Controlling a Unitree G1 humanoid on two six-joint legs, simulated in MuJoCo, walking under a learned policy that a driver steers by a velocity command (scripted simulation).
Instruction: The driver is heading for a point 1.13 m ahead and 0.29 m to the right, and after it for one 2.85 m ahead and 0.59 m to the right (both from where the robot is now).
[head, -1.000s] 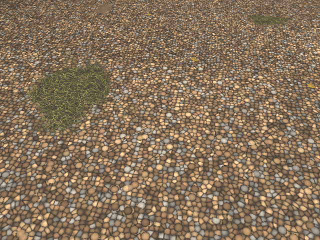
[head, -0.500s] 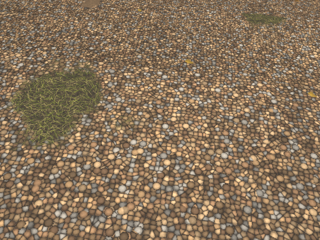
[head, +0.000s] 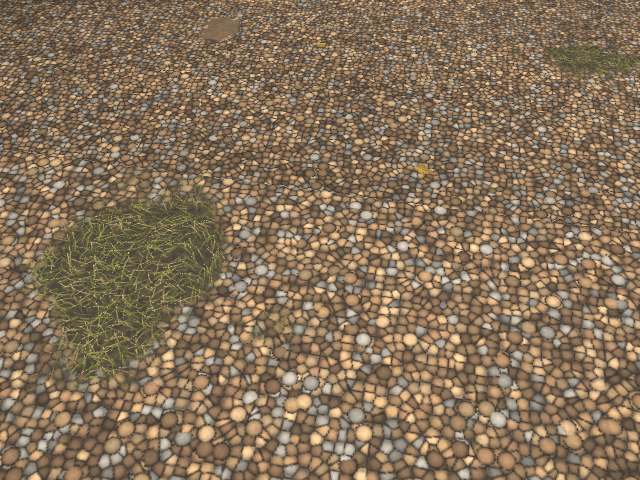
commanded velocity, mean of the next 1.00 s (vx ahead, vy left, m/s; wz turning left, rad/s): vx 0.50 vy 0.00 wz -0.34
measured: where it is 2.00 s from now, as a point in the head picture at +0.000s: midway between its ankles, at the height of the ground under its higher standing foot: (450, 288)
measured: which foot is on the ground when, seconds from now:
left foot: up 0.00-0.22, down 0.24-0.80, up 0.82-1.00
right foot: down 0.00-0.24, up 0.26-0.76, down 0.78-1.00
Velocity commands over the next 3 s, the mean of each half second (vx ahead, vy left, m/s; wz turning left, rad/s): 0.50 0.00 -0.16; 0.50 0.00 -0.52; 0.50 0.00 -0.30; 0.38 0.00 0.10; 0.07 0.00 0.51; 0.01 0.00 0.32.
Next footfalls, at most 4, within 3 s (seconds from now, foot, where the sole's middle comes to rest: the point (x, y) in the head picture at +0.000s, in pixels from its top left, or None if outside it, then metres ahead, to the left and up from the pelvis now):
0.24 left None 0.31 0.11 -0.78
0.78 right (394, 448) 0.56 -0.09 -0.78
1.34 left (393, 303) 0.93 -0.11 -0.78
1.86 right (507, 267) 1.05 -0.41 -0.78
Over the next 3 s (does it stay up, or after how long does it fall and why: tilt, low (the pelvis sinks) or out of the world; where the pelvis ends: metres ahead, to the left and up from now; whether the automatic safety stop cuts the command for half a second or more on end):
stays up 0.97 -0.27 0.00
